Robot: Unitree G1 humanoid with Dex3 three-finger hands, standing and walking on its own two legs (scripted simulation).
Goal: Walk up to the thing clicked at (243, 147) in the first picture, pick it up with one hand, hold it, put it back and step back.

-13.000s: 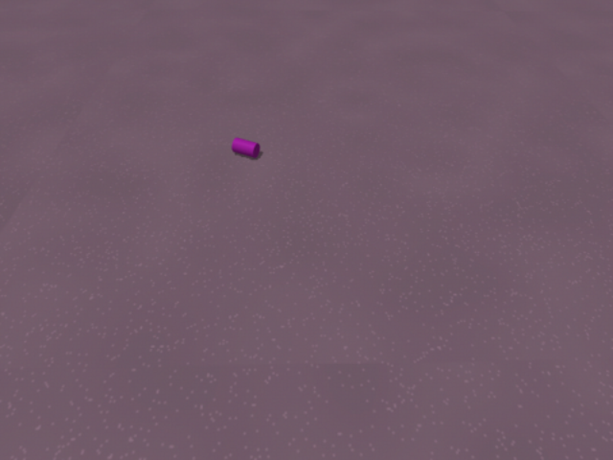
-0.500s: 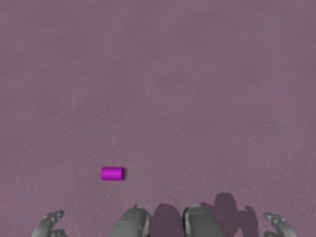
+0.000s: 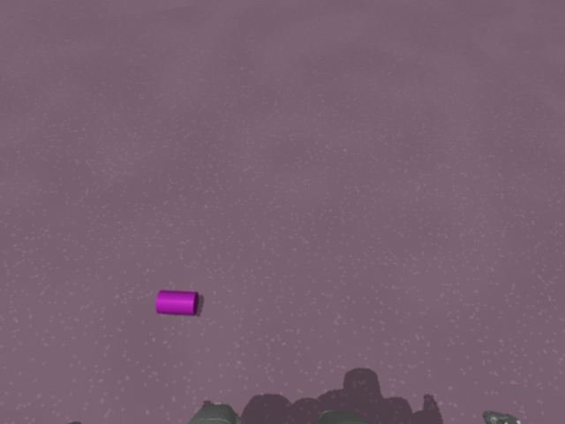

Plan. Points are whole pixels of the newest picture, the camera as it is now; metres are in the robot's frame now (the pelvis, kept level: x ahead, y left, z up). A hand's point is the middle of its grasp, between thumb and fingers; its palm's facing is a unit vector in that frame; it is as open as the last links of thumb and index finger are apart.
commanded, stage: walk up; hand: left
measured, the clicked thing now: (177, 302) +0.50 +0.34 -0.72
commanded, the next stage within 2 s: stand in 1.34 s
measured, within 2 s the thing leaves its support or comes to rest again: neither
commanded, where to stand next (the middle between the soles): +0.12 +0.01 m, yaw -1 degrees
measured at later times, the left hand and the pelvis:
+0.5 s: hand out of the picture +0.07 +0.28 -0.13, palm faces -0.02 -0.94 -0.35, open 7.4 cm; pelvis -0.03 +0.03 +0.02, yaw -1 degrees
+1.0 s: hand out of the picture +0.09 +0.27 -0.13, palm faces -0.05 -0.94 -0.34, open 7.4 cm; pelvis +0.00 +0.02 +0.03, yaw -2 degrees
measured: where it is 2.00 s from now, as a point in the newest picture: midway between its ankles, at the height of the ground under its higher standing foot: outside the picture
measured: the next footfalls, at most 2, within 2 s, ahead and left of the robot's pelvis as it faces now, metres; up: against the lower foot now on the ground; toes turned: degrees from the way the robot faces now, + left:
none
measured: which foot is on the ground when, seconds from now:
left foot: down 0.00-1.00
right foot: down 0.00-1.00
